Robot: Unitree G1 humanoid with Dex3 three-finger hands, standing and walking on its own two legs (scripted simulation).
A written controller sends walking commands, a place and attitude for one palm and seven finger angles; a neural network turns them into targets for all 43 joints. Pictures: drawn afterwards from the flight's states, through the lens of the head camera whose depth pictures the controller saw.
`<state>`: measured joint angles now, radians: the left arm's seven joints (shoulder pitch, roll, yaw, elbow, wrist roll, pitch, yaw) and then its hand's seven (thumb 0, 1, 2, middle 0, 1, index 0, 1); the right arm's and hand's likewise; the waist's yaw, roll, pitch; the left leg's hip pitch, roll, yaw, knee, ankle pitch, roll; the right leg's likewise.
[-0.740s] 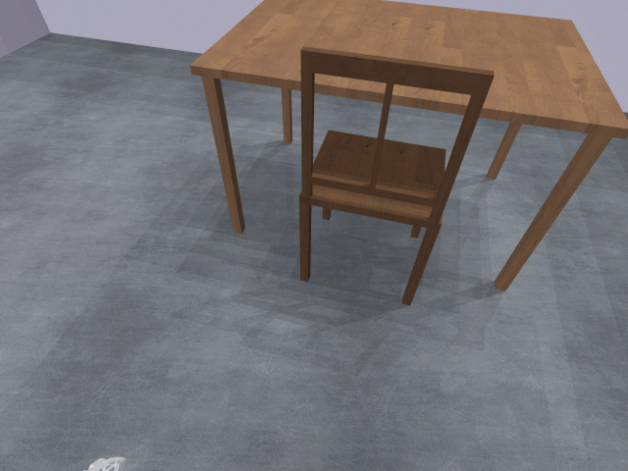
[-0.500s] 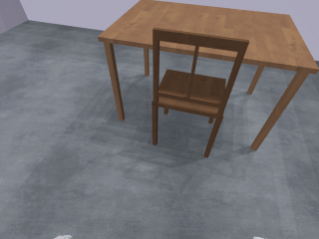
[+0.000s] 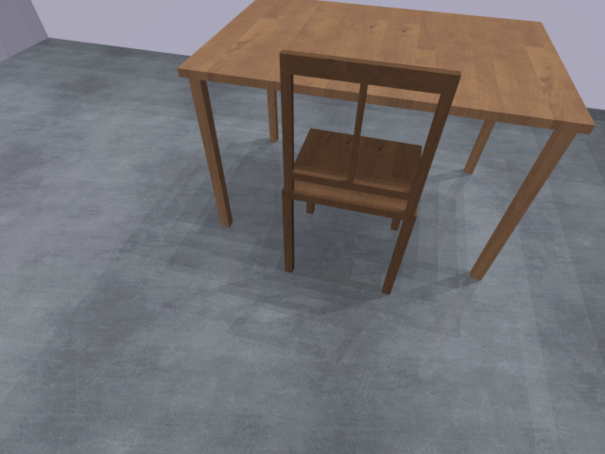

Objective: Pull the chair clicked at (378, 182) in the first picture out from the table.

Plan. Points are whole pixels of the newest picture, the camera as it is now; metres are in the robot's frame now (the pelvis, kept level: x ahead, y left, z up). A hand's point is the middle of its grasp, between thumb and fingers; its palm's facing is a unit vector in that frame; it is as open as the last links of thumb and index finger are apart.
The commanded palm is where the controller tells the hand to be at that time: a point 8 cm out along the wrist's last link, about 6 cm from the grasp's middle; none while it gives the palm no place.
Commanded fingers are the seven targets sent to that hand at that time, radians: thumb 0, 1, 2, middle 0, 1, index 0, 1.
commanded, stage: stand and wait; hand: left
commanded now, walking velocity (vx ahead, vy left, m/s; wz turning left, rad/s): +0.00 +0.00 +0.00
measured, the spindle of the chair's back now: (356, 137) +0.91 -0.10 -0.09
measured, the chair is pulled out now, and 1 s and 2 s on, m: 0.00 0.00 0.00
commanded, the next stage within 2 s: look at it before walking up in 0.08 s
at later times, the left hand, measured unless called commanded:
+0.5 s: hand out of the picture +0.08 +0.24 -0.15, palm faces -0.02 -0.95 -0.33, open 7.4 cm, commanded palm none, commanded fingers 0.00 0.90 0.90 -0.20 -0.30 -0.20 -0.30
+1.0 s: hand out of the picture +0.08 +0.24 -0.16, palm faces -0.05 -0.95 -0.32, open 7.4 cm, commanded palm none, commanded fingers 0.00 0.90 0.90 -0.20 -0.30 -0.20 -0.30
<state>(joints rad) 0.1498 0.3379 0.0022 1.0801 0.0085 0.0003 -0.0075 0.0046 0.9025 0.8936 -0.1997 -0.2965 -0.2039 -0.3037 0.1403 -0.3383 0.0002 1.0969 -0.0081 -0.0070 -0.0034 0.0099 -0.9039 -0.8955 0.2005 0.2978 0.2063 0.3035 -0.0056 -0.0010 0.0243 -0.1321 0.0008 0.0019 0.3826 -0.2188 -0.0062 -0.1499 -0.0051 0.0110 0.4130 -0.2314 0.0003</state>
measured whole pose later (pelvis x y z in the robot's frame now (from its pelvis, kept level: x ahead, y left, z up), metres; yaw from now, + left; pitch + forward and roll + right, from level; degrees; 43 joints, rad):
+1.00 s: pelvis +0.01 +0.00 +0.00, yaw -4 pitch -1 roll +0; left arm 0.17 0.32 0.02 1.06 0.01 0.03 0.00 0.00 0.90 0.89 -0.20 -0.30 -0.20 -0.30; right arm 0.12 -0.30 -0.01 1.06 -0.01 0.00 -0.02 0.01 -0.90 -0.90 0.20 0.30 0.21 0.30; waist 0.01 -0.01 0.03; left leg -0.15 0.03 0.06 0.42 -0.25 -0.02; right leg -0.19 0.02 0.07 0.45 -0.24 -0.01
